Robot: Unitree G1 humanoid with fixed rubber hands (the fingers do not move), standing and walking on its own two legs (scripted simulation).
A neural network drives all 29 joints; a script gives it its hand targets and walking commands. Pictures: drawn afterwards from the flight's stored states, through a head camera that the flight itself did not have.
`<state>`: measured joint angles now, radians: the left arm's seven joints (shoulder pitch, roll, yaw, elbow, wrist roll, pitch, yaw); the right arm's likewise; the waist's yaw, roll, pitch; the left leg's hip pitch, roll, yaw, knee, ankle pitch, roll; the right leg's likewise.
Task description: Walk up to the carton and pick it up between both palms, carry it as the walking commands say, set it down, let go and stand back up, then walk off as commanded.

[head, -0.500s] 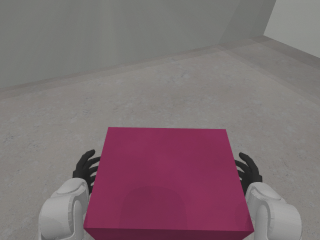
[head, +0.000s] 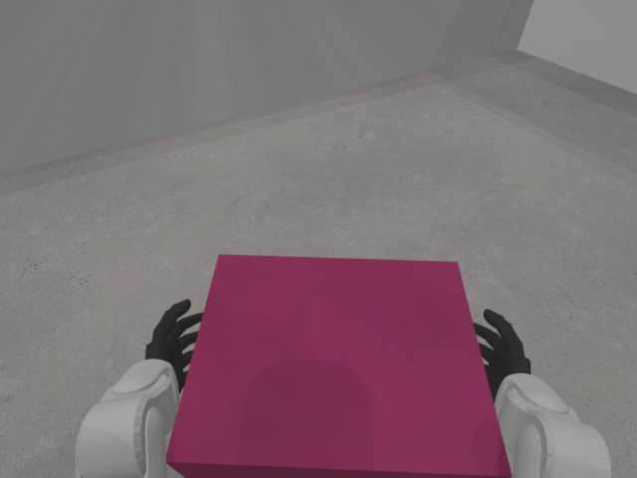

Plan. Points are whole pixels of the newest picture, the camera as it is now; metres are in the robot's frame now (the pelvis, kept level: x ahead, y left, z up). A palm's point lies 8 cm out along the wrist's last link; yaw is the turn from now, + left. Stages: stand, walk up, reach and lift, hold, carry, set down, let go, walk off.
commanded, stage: carry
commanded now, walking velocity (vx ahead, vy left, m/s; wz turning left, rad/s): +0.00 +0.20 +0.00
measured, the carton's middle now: (332, 393) +0.25 +0.00 +0.01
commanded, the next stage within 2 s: none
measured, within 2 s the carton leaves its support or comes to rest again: neither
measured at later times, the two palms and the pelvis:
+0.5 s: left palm (8, 439) +0.17 +0.32 +0.08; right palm (383, 437) +0.18 -0.05 +0.08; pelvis -0.07 +0.12 -0.01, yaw +1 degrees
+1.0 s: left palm out of the picture +0.10 +0.45 +0.06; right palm out of the picture +0.13 +0.09 +0.07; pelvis -0.13 +0.25 +0.00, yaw +2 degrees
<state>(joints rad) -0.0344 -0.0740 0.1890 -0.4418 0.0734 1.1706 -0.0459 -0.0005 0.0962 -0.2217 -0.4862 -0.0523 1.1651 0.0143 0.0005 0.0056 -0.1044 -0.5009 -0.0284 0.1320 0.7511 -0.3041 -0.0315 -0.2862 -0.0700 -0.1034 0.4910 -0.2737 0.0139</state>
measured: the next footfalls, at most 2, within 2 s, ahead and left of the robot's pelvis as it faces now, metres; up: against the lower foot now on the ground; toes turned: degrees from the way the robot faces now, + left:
left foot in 0.22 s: +0.03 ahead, +0.21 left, +0.00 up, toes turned +6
right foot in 0.54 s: -0.05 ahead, +0.03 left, +0.00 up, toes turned -7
